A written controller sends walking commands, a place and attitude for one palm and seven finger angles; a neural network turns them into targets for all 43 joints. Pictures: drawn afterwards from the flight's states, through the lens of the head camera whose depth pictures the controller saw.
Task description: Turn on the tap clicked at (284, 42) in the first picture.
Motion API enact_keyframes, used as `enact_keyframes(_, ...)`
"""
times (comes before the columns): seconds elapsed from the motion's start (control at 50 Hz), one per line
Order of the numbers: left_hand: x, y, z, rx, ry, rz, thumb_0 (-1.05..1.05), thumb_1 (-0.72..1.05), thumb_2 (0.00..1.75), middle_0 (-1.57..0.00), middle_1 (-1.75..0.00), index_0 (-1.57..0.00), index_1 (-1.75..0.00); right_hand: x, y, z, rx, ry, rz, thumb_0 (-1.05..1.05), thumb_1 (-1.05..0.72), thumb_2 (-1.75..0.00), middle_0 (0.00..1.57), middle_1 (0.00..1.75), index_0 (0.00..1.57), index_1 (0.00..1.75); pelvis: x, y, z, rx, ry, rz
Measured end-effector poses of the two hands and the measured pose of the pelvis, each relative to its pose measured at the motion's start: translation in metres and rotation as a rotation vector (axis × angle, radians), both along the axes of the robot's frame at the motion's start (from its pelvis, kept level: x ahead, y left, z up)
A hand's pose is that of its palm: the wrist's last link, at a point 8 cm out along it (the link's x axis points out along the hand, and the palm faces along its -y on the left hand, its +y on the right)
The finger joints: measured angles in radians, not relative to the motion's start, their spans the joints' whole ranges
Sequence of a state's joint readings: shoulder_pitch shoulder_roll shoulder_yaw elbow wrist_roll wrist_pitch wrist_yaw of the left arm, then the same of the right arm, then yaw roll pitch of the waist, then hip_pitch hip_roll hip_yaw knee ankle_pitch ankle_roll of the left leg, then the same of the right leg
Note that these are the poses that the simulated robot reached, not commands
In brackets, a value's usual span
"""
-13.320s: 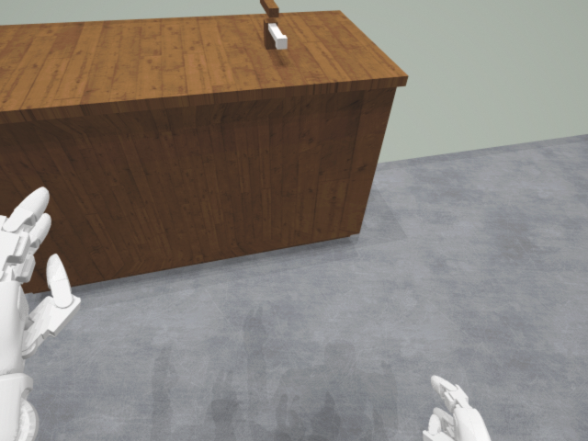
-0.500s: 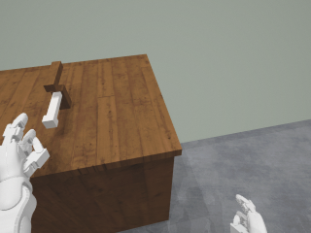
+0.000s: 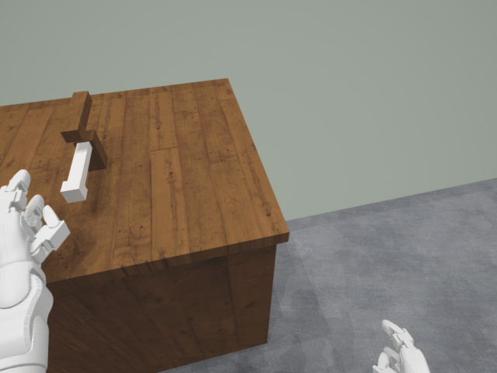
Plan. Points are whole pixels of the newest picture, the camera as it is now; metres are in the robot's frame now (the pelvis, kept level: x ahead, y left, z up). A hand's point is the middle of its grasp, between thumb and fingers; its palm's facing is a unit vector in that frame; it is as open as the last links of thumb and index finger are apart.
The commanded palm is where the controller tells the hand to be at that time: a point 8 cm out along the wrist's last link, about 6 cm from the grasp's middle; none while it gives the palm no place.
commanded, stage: reach beside the lever's end, fingers flat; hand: left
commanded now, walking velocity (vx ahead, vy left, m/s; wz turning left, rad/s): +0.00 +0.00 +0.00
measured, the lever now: (74, 190) +0.36 +0.33 +0.11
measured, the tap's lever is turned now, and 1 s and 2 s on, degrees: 0 0 16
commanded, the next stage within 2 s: push the lever round in 0.68 s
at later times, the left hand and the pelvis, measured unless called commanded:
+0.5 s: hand (62, 221) +0.30 +0.32 +0.11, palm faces +0.54 -0.83 -0.10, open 7.8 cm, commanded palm +0.25 +0.36 +0.10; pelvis +0.00 +0.00 +0.00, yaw +0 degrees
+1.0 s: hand (68, 217) +0.31 +0.32 +0.10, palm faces +0.54 -0.84 -0.09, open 7.8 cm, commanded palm +0.27 +0.36 +0.10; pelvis +0.01 +0.00 +0.00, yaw +0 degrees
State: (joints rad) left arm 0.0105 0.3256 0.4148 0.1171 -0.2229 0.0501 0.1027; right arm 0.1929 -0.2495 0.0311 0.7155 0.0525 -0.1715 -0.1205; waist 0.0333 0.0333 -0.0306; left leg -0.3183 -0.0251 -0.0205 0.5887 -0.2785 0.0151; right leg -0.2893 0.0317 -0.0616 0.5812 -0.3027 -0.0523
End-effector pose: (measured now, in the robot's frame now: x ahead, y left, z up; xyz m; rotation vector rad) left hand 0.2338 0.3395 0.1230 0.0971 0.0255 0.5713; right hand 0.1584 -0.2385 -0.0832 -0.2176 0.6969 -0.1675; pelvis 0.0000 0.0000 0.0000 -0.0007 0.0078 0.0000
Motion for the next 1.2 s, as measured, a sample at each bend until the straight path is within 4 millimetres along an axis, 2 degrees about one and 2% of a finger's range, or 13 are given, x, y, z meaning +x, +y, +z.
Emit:
enact_keyframes(0.38,0.018,0.021,-0.01,0.009,0.002,0.022,0.02,0.9,0.9,-0.15,-0.15,-0.16,-0.15,-0.022,-0.012,-0.01,-0.016,0.081,-0.041,0.01,-0.91,-0.9,0.21,0.3,0.21,0.3,0.002,0.001,-0.003,-0.005,0.033,-0.006)
enact_keyframes(0.68,0.022,0.013,-0.015,0.008,-0.015,0.009,0.02,0.9,0.9,-0.15,-0.15,-0.16,-0.15,-0.02,-0.006,-0.012,-0.013,0.085,-0.029,0.01,-0.91,-0.9,0.21,0.3,0.21,0.3,0.003,0.003,-0.004,-0.006,0.038,-0.002)
enact_keyframes(0.88,0.027,0.022,-0.015,0.0,0.003,0.018,0.02,0.9,0.9,-0.15,-0.15,-0.16,-0.15,-0.014,-0.005,-0.01,-0.009,0.078,-0.028,0.01,-0.91,-0.9,0.21,0.3,0.21,0.3,0.005,0.003,-0.004,-0.008,0.045,-0.002)
enact_keyframes(1.2,0.033,0.006,-0.021,-0.007,-0.003,0.012,0.02,0.91,0.91,-0.15,-0.15,-0.16,-0.15,-0.016,-0.007,-0.013,-0.014,0.102,-0.033,0.01,-0.91,-0.9,0.21,0.3,0.21,0.3,0.007,0.003,-0.004,-0.009,0.045,-0.002)
